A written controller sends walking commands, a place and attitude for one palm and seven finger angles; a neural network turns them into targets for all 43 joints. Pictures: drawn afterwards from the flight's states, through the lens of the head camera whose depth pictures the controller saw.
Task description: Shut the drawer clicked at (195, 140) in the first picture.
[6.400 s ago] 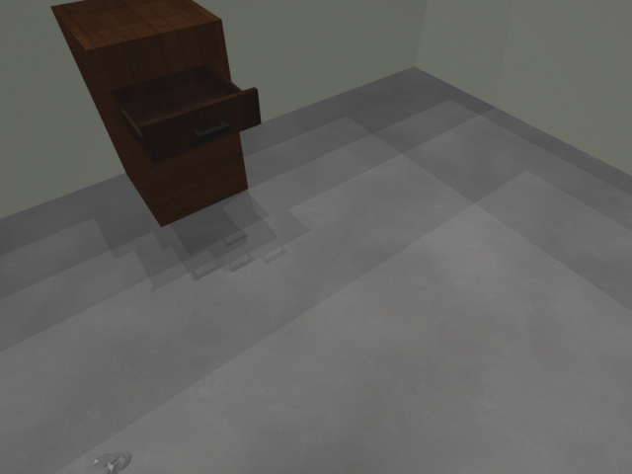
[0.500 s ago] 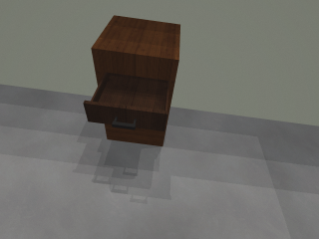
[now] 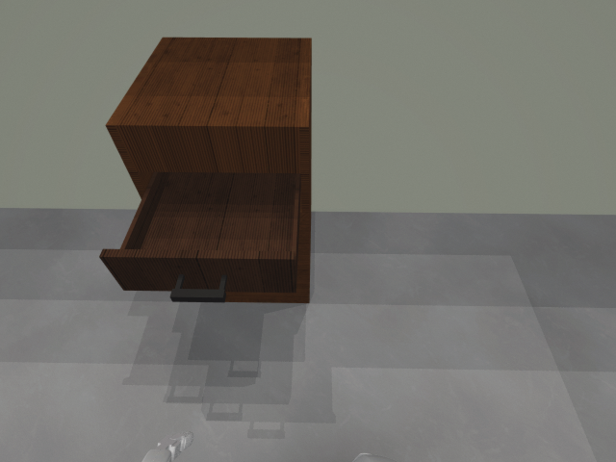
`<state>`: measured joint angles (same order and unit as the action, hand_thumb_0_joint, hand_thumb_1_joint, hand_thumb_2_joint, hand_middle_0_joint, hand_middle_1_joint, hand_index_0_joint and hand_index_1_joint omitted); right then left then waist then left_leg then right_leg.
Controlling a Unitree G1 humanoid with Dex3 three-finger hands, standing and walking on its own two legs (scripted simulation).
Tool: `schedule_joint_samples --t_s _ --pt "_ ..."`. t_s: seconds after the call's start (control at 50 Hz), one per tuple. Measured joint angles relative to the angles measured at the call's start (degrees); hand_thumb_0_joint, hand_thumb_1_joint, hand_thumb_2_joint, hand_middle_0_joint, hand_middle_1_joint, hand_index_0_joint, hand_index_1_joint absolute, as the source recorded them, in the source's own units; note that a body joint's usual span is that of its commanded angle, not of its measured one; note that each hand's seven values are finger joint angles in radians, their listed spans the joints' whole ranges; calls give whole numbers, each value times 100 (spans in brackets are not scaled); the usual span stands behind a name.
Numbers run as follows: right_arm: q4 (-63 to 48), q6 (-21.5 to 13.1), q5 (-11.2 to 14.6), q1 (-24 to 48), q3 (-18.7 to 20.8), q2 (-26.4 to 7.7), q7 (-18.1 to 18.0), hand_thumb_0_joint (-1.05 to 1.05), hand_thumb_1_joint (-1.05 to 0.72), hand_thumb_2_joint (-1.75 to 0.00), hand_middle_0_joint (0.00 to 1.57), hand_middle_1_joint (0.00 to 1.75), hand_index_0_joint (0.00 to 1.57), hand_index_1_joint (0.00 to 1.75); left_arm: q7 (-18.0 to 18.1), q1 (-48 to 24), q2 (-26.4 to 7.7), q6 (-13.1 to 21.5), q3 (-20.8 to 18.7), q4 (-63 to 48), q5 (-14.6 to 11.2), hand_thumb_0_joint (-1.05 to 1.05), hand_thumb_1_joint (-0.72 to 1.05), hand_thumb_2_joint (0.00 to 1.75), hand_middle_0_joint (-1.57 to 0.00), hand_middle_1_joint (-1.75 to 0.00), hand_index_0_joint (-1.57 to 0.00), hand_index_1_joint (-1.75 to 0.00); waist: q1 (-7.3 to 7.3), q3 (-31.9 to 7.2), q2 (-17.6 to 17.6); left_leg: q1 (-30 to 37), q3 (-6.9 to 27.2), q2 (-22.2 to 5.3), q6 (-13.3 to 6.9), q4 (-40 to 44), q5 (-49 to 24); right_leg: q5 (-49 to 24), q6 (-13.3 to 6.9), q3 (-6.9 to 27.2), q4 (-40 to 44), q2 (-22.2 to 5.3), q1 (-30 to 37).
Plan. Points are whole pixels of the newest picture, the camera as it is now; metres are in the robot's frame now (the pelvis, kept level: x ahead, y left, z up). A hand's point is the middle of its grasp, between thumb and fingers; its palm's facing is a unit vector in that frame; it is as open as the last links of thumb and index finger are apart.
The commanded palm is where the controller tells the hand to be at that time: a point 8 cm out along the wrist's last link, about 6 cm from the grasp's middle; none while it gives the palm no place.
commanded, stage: take the last steps up to it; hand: left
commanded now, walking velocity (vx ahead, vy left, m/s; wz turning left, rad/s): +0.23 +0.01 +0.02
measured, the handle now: (200, 287) +0.47 +0.23 -0.19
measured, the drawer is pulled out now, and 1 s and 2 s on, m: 0.25 0.25 0.25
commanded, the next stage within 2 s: come to a stop and stand still in 0.24 s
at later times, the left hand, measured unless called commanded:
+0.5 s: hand out of the picture +0.09 +0.16 -0.16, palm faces +0.11 -0.98 -0.14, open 7.3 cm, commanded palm none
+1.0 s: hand out of the picture +0.14 +0.12 -0.12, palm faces +0.00 -0.96 -0.29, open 7.3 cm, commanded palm none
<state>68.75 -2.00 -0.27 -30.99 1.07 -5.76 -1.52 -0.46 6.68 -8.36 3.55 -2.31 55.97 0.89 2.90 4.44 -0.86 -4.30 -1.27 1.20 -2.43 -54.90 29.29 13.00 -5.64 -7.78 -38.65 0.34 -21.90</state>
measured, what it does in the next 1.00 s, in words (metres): walks ahead: left foot, then right foot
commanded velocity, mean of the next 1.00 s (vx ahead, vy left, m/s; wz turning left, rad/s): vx -0.01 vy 0.04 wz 0.01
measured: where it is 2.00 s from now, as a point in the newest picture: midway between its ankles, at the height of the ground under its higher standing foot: outside the picture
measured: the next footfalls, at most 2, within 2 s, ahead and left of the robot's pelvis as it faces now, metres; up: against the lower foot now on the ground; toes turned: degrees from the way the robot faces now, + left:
left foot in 0.44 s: +0.22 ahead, +0.13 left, +0.00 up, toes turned +4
right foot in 0.84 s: +0.14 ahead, -0.15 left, +0.00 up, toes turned -4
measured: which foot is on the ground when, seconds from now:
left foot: up 0.00-0.42, down 0.44-0.84, up 0.86-1.00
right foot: down 0.00-0.48, up 0.50-0.82, down 0.84-1.00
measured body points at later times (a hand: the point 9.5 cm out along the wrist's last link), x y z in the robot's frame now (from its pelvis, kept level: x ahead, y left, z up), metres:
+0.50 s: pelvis +0.15 +0.01 +0.02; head +0.17 +0.03 +0.47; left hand +0.08 +0.21 -0.15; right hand +0.25 -0.20 -0.12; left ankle +0.18 +0.13 -0.72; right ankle +0.08 -0.07 -0.71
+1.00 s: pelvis +0.10 -0.07 +0.03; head +0.10 -0.12 +0.48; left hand +0.14 +0.17 -0.10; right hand +0.12 -0.32 -0.15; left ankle +0.11 +0.10 -0.66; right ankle +0.10 -0.15 -0.71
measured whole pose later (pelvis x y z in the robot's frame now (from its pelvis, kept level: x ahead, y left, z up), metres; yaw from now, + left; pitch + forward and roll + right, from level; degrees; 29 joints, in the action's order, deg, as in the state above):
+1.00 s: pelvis +0.10 -0.07 +0.03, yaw -3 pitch -1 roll +4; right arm 60.6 4.0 -1.5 -13.9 3.9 -13.8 0.4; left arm 1.2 16.3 -8.4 -0.9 -1.7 58.9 1.6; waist -0.6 0.1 -2.6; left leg -22.6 -0.2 -0.6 1.6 -50.6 19.0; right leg 15.3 -2.9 -1.6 -28.3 -1.8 -12.0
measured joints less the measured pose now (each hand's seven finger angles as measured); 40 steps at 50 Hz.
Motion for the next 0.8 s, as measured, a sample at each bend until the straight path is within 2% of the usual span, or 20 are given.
schedule_joint_samples --t_s 0.04,0.08,0.14,0.22,0.3,0.4,0.44,0.52,0.6,0.7,0.76,0.8 --pt "-132 49 -13 264 74 -63 29 1 -91 -90 20 29 20 30 38 179 25 -16 -2 80 -27 0 91 90 -20 -30 -20 -30 -32 -25 -25 -823 59 -108 -41 -1309 -311 211 -20 -35 211 80 308" --pt "-346 86 -63 588 126 -142 53 1 -91 -90 20 29 20 30 141 392 30 -25 -81 183 -60 -1 93 89 -20 -30 -21 -30 -55 -105 -37 -1548 58 -295 -14 -1688 -702 133 17 -27 592 143 573" --pt "-689 88 -118 1089 180 -253 71 0 -91 -90 20 29 20 30 195 660 -67 -23 -100 348 -16 -2 96 89 -20 -30 -21 -30 -72 -202 -94 -2310 93 -565 105 -1307 -1089 -7 -16 -7 1126 220 892" --pt "-976 93 -142 1642 234 -381 69 0 -92 -90 20 29 20 30 145 992 -45 -28 -47 556 15 -1 95 90 -20 -30 -20 -30 -128 -281 -172 -2703 66 -762 267 -338 -1511 -55 -4 50 1569 261 1197" --pt "-1031 83 -122 1980 219 -464 134 0 -93 -90 20 29 20 30 110 1232 52 -7 4 677 30 0 93 90 -20 -30 -20 -30 -296 -284 -154 -2554 -28 -752 342 637 -1678 36 51 82 1777 255 1445" --pt "-960 45 -97 2249 114 -381 153 0 -92 -90 20 29 20 30 130 1441 160 -29 45 801 47 0 92 90 -20 -30 -20 -30 -546 -217 -23 -1883 -166 -520 329 1789 -1616 334 170 99 1707 214 1675" --pt "-929 -21 -99 2312 37 -320 112 0 -92 -90 20 29 20 30 171 1523 201 -82 77 873 24 0 92 90 -20 -30 -20 -30 -603 -199 10 -1425 -214 -449 307 2472 -2334 590 245 121 1394 215 1663" --pt "-853 -37 -45 2449 -118 -28 -10 0 -91 -90 20 29 20 30 281 1428 168 -276 145 990 -43 0 91 90 -20 -30 -20 -30 -682 -80 388 -1054 -483 -262 150 2598 -1691 1254 493 409 374 -59 1346" --pt "-996 74 9 2620 -27 56 -155 -2 -93 -90 20 29 20 30 282 1112 172 -516 101 839 2 0 91 90 -20 -30 -20 -30 -565 110 297 -918 -570 -303 142 2868 -1836 1779 626 624 -757 -144 678" --pt "-1124 256 -72 2730 108 -154 -117 -3 -94 -90 21 30 21 30 257 688 -82 -632 -103 453 31 0 91 90 -20 -30 -20 -30 -454 246 161 -1096 -536 -452 241 2901 -2019 1587 711 780 -1724 -189 -56" --pt "-1079 350 -116 2619 170 -315 -53 -3 -93 -90 20 30 21 30 248 563 -256 -630 -177 273 31 0 91 90 -20 -30 -20 -30 -429 157 100 -1235 -490 -541 363 2797 -2053 1405 701 734 -1408 -256 -5" --pt "-1031 396 -130 2502 209 -427 -11 -2 -92 -90 20 30 21 30 245 565 -322 -568 -177 207 31 0 91 90 -20 -30 -20 -30 -403 43 31 -1341 -449 -596 459 2647 -2026 1094 681 656 -647 -303 310"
